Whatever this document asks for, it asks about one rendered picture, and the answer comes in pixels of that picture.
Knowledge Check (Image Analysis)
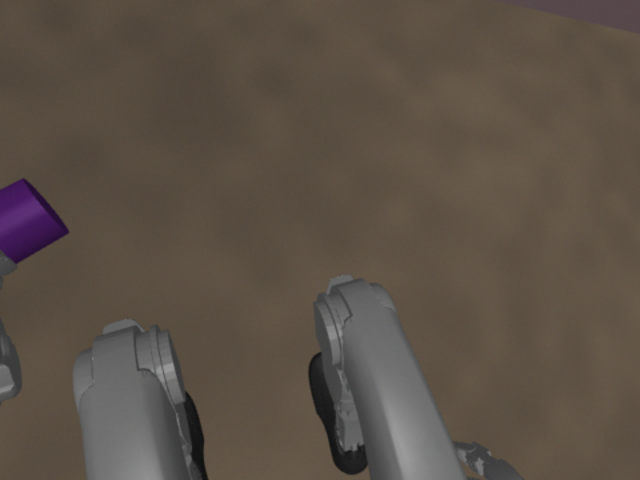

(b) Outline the left robot arm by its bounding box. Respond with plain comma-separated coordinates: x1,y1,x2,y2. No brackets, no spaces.
0,275,22,406

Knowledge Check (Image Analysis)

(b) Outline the right robot hand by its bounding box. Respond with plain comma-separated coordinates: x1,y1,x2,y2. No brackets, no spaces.
453,441,524,480

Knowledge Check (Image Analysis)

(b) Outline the left robot hand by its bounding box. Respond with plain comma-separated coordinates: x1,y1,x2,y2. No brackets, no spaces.
0,250,18,276

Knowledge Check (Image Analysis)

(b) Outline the can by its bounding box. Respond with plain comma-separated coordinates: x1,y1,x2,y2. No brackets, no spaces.
0,178,69,264

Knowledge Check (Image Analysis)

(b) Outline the right robot foot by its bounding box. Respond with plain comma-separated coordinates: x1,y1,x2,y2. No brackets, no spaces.
308,352,368,475

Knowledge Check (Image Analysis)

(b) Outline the left robot foot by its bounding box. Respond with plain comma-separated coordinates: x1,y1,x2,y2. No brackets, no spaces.
183,391,208,480

